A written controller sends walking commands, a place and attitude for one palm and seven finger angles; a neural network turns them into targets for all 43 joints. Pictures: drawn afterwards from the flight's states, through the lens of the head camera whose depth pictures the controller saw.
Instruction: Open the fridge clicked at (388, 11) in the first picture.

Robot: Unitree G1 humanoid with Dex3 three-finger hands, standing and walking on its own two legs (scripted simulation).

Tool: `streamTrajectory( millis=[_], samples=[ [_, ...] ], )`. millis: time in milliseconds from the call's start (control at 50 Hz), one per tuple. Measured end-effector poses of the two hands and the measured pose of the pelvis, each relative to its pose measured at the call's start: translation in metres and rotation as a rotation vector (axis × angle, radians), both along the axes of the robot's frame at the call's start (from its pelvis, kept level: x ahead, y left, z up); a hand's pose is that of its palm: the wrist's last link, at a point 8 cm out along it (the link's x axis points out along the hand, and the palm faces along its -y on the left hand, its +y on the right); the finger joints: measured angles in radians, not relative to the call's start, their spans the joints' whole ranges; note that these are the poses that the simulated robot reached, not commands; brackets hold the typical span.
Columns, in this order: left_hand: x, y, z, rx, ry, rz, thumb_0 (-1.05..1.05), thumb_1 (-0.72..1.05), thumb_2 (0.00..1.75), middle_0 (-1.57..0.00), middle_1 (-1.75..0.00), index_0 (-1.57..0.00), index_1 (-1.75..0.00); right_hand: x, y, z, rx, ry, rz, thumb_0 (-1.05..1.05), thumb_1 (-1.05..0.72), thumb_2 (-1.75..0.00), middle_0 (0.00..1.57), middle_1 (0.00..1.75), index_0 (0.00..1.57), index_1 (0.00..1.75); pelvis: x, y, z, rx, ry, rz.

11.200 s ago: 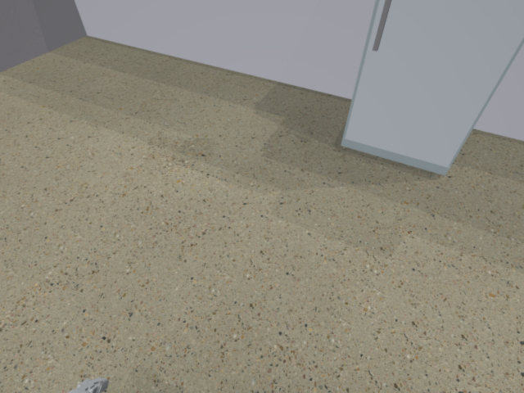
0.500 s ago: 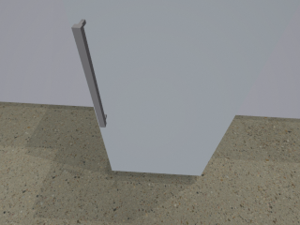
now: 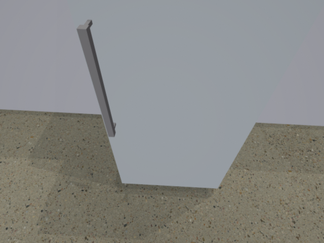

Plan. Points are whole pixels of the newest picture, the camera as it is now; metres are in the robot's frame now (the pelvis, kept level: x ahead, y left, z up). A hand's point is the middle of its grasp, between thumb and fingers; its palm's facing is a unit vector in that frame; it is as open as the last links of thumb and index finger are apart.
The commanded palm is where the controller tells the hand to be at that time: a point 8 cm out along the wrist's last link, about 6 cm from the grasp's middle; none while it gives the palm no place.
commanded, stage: raise the hand to about handle height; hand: left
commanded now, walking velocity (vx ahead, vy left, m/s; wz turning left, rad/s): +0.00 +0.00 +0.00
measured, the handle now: (102, 90) +0.52 +0.23 +0.08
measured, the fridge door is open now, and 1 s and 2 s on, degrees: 0 0 0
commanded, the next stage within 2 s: none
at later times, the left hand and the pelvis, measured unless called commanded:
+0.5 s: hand out of the picture +0.12 +0.21 -0.06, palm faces +0.19 -0.98 -0.04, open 9.1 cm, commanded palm +0.13 +0.25 -0.03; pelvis -0.03 +0.00 -0.09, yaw +2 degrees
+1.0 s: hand (62, 209) +0.19 +0.25 +0.00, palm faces +0.07 -0.99 -0.09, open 12.2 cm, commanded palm +0.16 +0.30 +0.01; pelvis -0.03 +0.01 -0.07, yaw +2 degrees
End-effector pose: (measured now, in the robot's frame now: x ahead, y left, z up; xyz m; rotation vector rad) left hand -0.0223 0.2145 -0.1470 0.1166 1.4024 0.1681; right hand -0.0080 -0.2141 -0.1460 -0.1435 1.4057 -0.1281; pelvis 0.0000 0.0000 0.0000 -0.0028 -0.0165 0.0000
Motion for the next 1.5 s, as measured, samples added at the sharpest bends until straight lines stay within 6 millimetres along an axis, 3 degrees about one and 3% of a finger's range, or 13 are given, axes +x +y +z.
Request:
streamTrajectory(
  millis=[40, 120, 180, 240, 320, 420, 520, 620, 720, 880, 1060, 1300, 1500],
  samples=[
    [0.027, 0.01, 0.018, 0.03, -0.154, 0.08, 0.01, 0.92, 0.9, -0.2, -0.31, -0.2, -0.3, 0.01, -0.005, 0.003, -0.035, -0.087, 0.018, 0.01, -0.92, -0.9, 0.2, 0.3, 0.2, 0.3, -0.004, 0.003, -0.001, -0.004, -0.017, -0.003],
    [0.112, 0.037, 0.093, 0.147, -0.674, 0.07, 0.03, 0.92, 0.88, -0.2, -0.32, -0.2, -0.32, 0.054, -0.015, 0.012, -0.048, -0.379, 0.067, 0.01, -0.92, -0.9, 0.2, 0.3, 0.2, 0.3, -0.01, 0.007, -0.005, 0.009, -0.013, 0.019],
    [0.17, 0.032, 0.144, 0.113, -1.043, 0.005, 0.02, 0.88, 0.87, -0.2, -0.35, -0.2, -0.34, 0.095, -0.023, 0.026, -0.063, -0.593, 0.101, 0.01, -0.91, -0.9, 0.2, 0.3, 0.2, 0.3, -0.017, 0.008, -0.012, 0.009, 0.018, 0.038],
    [0.204, 0.013, 0.164, -0.02, -1.332, -0.062, 0.01, 0.82, 0.85, -0.2, -0.38, -0.2, -0.38, 0.132, -0.03, 0.045, -0.087, -0.77, 0.134, 0.01, -0.91, -0.9, 0.2, 0.3, 0.2, 0.3, -0.025, 0.006, -0.026, 0.012, 0.076, 0.023],
    [0.195, -0.006, 0.142, -0.168, -1.476, -0.18, 0.0, 0.72, 0.81, -0.21, -0.44, -0.21, -0.43, 0.171, -0.037, 0.064, -0.119, -0.924, 0.201, 0.01, -0.91, -0.9, 0.2, 0.3, 0.2, 0.3, -0.03, 0.002, -0.051, 0.02, 0.133, 0.001],
    [0.138, 0.012, 0.082, -0.133, -1.265, -0.098, 0.0, 0.59, 0.76, -0.22, -0.51, -0.23, -0.5, 0.201, -0.034, 0.06, -0.131, -0.965, 0.268, 0.01, -0.9, -0.9, 0.2, 0.3, 0.2, 0.3, -0.033, -0.002, -0.077, 0.018, 0.166, 0.01],
    [0.107, 0.045, 0.102, 0.064, -1.325, -0.031, 0.01, 0.47, 0.71, -0.23, -0.58, -0.23, -0.58, 0.209, -0.01, 0.036, -0.085, -0.937, 0.328, 0.01, -0.9, -0.9, 0.2, 0.3, 0.2, 0.3, -0.035, -0.005, -0.089, -0.024, 0.175, 0.044],
    [0.138, 0.043, 0.144, 0.04, -1.542, -0.194, 0.01, 0.36, 0.67, -0.23, -0.66, -0.24, -0.65, 0.188, 0.018, 0.003, -0.003, -0.87, 0.329, 0.01, -0.9, -0.9, 0.2, 0.3, 0.2, 0.3, -0.043, -0.003, -0.093, -0.054, 0.179, 0.06],
    [0.184, 0.035, 0.129, -0.147, -1.351, -0.295, 0.0, 0.24, 0.62, -0.24, -0.73, -0.25, -0.73, 0.148, 0.023, -0.011, 0.031, -0.774, 0.211, 0.01, -0.9, -0.9, 0.21, 0.3, 0.21, 0.3, -0.046, -0.001, -0.085, -0.044, 0.186, 0.043],
    [0.18, 0.075, 0.153, 0.017, -1.352, -0.101, 0.0, 0.06, 0.54, -0.26, -0.85, -0.26, -0.85, 0.109, -0.007, 0.003, -0.067, -0.686, 0.124, 0.01, -0.9, -0.9, 0.21, 0.3, 0.2, 0.3, -0.033, 0.006, -0.065, -0.031, 0.173, 0.019],
    [0.192, 0.083, 0.144, -0.068, -1.333, -0.202, 0.0, -0.16, 0.45, -0.27, -0.99, -0.27, -0.98, 0.13, -0.022, 0.018, -0.149, -0.721, 0.182, 0.01, -0.9, -0.9, 0.2, 0.3, 0.2, 0.3, -0.031, 0.017, -0.063, -0.044, 0.172, 0.032],
    [0.216, 0.121, 0.186, 0.012, -1.415, -0.147, -0.01, -0.42, 0.33, -0.29, -1.15, -0.3, -1.15, 0.174, 0.015, 0.046, -0.075, -0.843, 0.236, 0.01, -0.9, -0.9, 0.2, 0.3, 0.2, 0.3, -0.017, 0.024, -0.049, -0.043, 0.135, 0.036],
    [0.228, 0.139, 0.198, -0.008, -1.405, -0.144, -0.02, -0.49, 0.3, -0.3, -1.2, -0.3, -1.19, 0.17, 0.024, 0.045, -0.069, -0.795, 0.255, 0.01, -0.9, -0.9, 0.21, 0.3, 0.2, 0.3, -0.016, 0.027, -0.041, -0.044, 0.113, 0.037]
  ],
)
